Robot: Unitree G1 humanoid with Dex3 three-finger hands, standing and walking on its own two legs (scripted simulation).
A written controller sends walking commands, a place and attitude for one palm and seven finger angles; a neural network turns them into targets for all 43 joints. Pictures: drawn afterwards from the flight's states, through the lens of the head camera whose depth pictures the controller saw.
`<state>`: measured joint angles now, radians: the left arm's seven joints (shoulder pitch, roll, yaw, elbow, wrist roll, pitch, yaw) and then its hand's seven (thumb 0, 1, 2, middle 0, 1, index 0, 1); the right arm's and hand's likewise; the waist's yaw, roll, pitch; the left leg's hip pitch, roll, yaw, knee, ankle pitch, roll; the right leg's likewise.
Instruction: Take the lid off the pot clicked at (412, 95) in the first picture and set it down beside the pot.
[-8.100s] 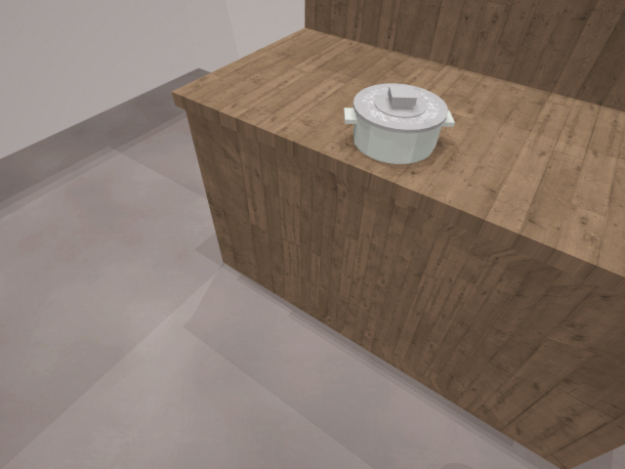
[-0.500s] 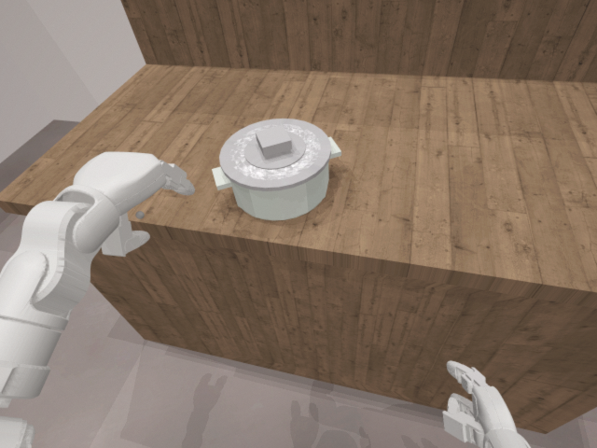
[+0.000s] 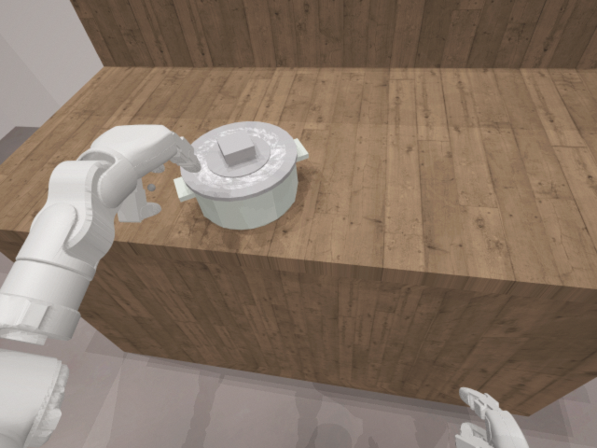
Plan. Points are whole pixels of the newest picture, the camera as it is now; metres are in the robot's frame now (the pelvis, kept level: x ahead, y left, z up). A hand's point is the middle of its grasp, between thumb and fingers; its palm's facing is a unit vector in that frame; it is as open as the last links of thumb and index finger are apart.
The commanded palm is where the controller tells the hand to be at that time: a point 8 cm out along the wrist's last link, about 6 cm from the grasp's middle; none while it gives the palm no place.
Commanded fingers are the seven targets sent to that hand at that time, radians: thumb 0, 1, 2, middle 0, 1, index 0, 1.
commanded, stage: move the open hand above the knob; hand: left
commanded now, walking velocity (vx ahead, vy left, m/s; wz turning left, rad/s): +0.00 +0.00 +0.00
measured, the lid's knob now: (236, 146) +0.56 +0.13 +0.10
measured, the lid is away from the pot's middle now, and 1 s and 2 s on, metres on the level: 0.00 0.00 0.00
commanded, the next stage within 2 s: lower the open fingers around the knob in 1.64 s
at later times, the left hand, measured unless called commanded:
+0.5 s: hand (194, 149) +0.47 +0.16 +0.17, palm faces -0.28 +0.01 -0.96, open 10.1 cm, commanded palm +0.47 +0.16 +0.24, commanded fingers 0.00 -0.31 1.47 -0.84 -0.08 -0.84 -0.08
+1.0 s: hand (229, 117) +0.53 +0.12 +0.18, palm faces -0.31 -0.01 -0.95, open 10.1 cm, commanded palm +0.52 +0.13 +0.24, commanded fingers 0.00 -0.31 1.47 -0.84 -0.08 -0.84 -0.08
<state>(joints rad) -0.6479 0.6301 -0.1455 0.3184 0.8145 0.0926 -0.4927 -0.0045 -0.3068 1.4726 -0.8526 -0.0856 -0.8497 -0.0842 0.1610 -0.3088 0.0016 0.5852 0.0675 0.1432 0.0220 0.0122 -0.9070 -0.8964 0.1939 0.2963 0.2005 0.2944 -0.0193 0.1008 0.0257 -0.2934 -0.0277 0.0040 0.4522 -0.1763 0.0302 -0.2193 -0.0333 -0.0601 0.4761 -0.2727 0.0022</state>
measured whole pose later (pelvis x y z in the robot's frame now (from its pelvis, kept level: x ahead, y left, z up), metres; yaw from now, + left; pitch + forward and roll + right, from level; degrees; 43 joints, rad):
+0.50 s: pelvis +0.02 +0.01 +0.00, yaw -1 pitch +4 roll +0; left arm -0.93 0.53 -0.24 0.61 0.87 0.14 -0.46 0.00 -0.31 1.47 -0.85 -0.09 -0.85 -0.08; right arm 0.19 -0.29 0.00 0.61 0.07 0.15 0.02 0.01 -0.91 -0.90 0.19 0.30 0.20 0.29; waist -0.06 0.08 -0.01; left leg -0.34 -0.03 0.02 0.46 -0.20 0.04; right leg -0.27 -0.04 -0.05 0.49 -0.29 0.01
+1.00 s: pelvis +0.03 +0.01 +0.00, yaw -3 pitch +8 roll +0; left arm -1.18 0.49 -0.22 0.97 0.93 0.14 -0.41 0.00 -0.31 1.47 -0.85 -0.09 -0.85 -0.08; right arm 0.32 -0.30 -0.02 0.68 0.05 0.13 0.00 0.01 -0.91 -0.90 0.19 0.30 0.20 0.29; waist -0.13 0.07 -0.05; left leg -0.40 -0.02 0.05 0.46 -0.21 0.04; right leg -0.34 -0.03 -0.01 0.48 -0.28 0.01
